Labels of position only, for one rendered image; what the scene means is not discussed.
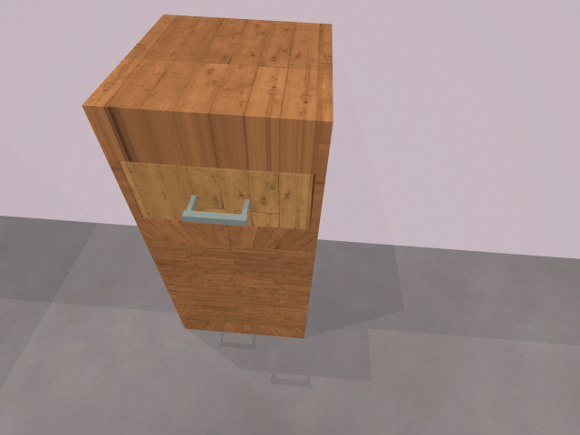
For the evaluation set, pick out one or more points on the drawer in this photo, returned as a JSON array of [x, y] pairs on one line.
[[277, 199]]

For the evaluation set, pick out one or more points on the cabinet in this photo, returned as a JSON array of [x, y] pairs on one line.
[[232, 94]]

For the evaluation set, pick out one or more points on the handle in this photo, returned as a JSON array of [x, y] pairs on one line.
[[213, 217]]

